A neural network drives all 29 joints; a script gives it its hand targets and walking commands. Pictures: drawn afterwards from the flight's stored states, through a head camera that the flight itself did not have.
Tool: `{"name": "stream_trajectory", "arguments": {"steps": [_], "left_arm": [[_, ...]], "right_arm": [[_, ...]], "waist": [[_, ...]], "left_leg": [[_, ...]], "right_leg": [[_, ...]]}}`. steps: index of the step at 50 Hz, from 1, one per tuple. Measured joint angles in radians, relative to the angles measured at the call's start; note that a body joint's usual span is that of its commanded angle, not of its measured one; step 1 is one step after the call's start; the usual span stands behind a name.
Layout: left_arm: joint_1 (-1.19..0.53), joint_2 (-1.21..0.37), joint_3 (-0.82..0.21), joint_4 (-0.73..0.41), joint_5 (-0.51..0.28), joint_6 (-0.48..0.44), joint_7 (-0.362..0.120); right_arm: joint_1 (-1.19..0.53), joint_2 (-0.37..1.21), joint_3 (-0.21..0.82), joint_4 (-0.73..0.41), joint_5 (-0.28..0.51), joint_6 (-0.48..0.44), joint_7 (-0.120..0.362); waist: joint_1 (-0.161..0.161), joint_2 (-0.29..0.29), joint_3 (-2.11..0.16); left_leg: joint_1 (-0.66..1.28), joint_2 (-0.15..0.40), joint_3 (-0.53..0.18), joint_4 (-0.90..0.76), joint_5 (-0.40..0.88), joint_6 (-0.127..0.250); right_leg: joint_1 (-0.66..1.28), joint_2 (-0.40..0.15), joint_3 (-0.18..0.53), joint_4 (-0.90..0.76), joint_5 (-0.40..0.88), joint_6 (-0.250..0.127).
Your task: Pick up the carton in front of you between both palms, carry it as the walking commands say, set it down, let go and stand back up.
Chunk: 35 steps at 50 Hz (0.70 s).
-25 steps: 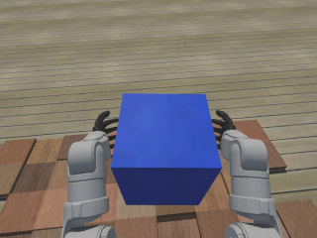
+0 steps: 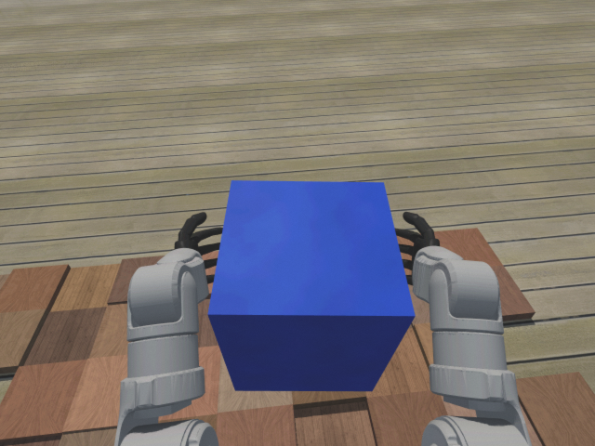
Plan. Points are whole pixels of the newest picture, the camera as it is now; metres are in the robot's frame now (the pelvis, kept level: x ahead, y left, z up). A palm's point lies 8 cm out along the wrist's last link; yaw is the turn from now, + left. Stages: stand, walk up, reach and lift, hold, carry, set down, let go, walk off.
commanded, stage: carry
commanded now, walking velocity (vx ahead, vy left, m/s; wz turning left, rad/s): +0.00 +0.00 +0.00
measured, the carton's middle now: (305, 291) +0.33 +0.00 +0.05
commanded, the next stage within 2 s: none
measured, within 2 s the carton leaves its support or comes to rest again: neither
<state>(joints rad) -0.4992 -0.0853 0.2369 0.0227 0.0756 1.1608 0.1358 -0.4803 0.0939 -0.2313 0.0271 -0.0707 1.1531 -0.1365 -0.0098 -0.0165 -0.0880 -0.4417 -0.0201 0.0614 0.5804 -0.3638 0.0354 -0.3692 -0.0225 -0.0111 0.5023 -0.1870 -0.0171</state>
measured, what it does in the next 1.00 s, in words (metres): steps on the spot: left foot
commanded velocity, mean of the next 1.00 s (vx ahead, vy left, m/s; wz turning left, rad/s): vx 0.00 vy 0.00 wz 0.00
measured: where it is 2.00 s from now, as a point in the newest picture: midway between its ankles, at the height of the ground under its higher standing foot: outside the picture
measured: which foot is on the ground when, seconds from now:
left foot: down 0.00-0.24, up 0.26-0.38, down 0.40-1.00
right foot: down 0.00-1.00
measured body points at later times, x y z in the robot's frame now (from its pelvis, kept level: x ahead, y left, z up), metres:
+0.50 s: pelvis -0.04 +0.00 +0.00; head -0.07 -0.01 +0.44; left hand +0.29 +0.15 +0.11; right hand +0.29 -0.16 +0.11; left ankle +0.01 +0.11 -0.72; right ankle +0.06 -0.09 -0.74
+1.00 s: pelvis +0.00 +0.00 +0.00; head -0.03 +0.00 +0.45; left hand +0.33 +0.15 +0.12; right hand +0.33 -0.15 +0.12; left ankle +0.01 +0.11 -0.72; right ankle +0.06 -0.09 -0.74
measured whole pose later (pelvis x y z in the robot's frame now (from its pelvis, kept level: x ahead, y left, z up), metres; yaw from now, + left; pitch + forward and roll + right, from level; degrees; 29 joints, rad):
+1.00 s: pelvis +0.00 +0.00 +0.00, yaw +0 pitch +3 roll +2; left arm -0.51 -0.09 0.25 0.03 0.06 1.14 0.14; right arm -0.49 0.09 -0.24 0.02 -0.06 1.15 -0.14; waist -0.01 -0.02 -0.13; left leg -0.36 0.00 0.10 0.60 -0.24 0.03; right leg -0.38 -0.02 -0.04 0.47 -0.14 -0.03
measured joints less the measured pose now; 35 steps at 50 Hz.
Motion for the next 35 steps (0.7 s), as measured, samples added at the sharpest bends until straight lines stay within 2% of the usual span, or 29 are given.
{"name": "stream_trajectory", "arguments": {"steps": [4,8,10,12,14,17,20,22,23,24,27,29,32,35], "left_arm": [[-0.003,-0.005,0.001,0.007,0.000,-0.007,0.002],[-0.008,0.009,-0.004,-0.007,-0.006,0.001,-0.003],[-0.017,0.005,-0.001,0.003,-0.006,-0.002,-0.003],[-0.015,-0.008,0.003,0.006,0.001,-0.009,-0.003],[-0.001,-0.017,0.000,0.003,0.005,-0.013,-0.002],[0.033,-0.025,-0.001,-0.005,0.000,-0.019,-0.001],[0.021,-0.031,-0.003,0.002,0.005,-0.024,0.005],[0.013,-0.015,-0.005,0.014,0.006,-0.021,0.004],[0.018,-0.010,-0.006,0.010,0.001,-0.017,0.004],[0.023,-0.009,-0.005,0.008,-0.002,-0.016,0.004],[0.029,-0.005,-0.002,-0.004,-0.008,-0.015,0.004],[0.017,-0.001,0.003,-0.006,-0.013,-0.011,0.004],[-0.016,0.011,0.003,0.007,-0.025,-0.016,0.004],[-0.018,0.011,0.002,0.025,-0.019,-0.010,0.005]], "right_arm": [[-0.004,-0.008,0.000,0.001,0.004,0.002,-0.001],[-0.015,0.002,-0.006,0.004,0.002,-0.006,0.000],[-0.007,0.005,-0.011,-0.004,-0.004,-0.006,0.002],[-0.002,0.001,-0.014,-0.013,-0.009,-0.003,0.007],[0.010,-0.001,-0.013,-0.019,-0.010,0.001,0.011],[0.019,0.001,-0.009,-0.018,-0.010,0.010,0.006],[0.012,-0.009,-0.018,-0.012,0.005,0.004,0.005],[0.009,-0.017,0.000,0.020,0.015,-0.015,0.003],[0.008,-0.017,0.007,0.023,0.016,-0.014,0.000],[0.006,-0.014,0.006,0.024,0.014,-0.011,-0.002],[0.011,-0.002,0.005,0.016,0.007,-0.015,-0.003],[0.004,-0.003,0.010,0.009,0.005,-0.011,-0.004],[-0.021,-0.010,0.008,0.002,0.002,-0.006,-0.007],[-0.022,-0.002,-0.007,0.018,-0.007,-0.002,-0.003]], "waist": [[0.008,0.007,0.002],[-0.003,0.009,0.012],[0.011,0.001,0.010],[0.026,0.016,0.019],[0.035,0.014,0.020],[0.015,0.036,-0.004],[-0.003,0.043,-0.020],[-0.006,-0.006,-0.005],[-0.007,-0.010,-0.003],[-0.005,-0.011,-0.003],[0.005,-0.016,-0.019],[0.010,-0.015,-0.030],[0.021,-0.019,-0.036],[0.026,-0.013,-0.056]], "left_leg": [[-0.018,0.008,0.000,0.008,0.007,0.003],[-0.042,0.013,-0.005,0.027,0.011,0.011],[-0.058,0.012,0.002,0.042,0.012,-0.003],[-0.074,0.025,-0.001,0.077,-0.008,-0.016],[-0.102,0.021,-0.005,0.185,-0.015,-0.015],[-0.102,0.023,-0.020,0.349,0.018,-0.002],[0.008,0.026,-0.026,0.175,0.007,0.000],[0.039,0.006,-0.004,0.110,0.083,-0.014],[0.048,0.007,0.001,0.091,0.128,-0.015],[0.055,0.009,0.005,0.079,0.150,-0.015],[0.074,0.003,0.015,0.042,0.090,-0.015],[0.077,0.000,0.017,0.011,0.109,-0.015],[0.072,0.000,0.029,0.008,0.142,-0.012],[0.073,0.005,0.033,0.010,0.124,-0.011]], "right_leg": [[-0.016,0.005,-0.004,0.004,-0.010,0.000],[-0.060,0.020,-0.006,0.117,-0.143,-0.003],[-0.048,0.026,-0.018,0.150,-0.180,-0.024],[-0.043,0.042,-0.019,0.132,-0.101,-0.056],[-0.045,0.034,-0.026,0.124,-0.017,-0.072],[-0.049,0.037,-0.042,0.100,0.011,-0.067],[-0.063,0.041,-0.053,0.084,0.022,-0.054],[-0.051,0.016,-0.036,0.069,0.034,-0.041],[-0.038,0.015,-0.035,0.044,0.052,-0.035],[-0.028,0.015,-0.034,0.026,0.063,-0.032],[-0.013,0.010,-0.025,-0.015,0.068,-0.028],[-0.011,0.007,-0.024,-0.036,0.055,-0.027],[-0.016,-0.003,-0.026,-0.043,0.104,-0.023],[-0.016,-0.001,-0.028,-0.041,0.090,-0.026]]}}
